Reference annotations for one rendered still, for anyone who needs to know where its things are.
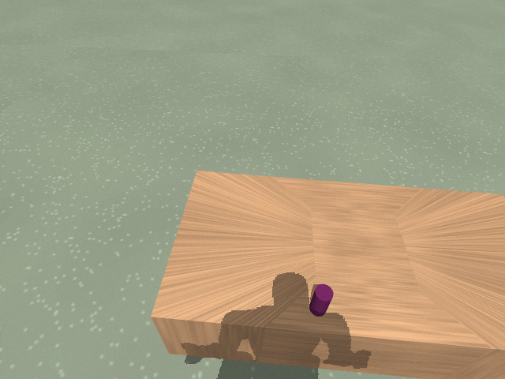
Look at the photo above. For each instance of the can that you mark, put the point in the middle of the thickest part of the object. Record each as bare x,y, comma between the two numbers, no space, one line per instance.
321,299

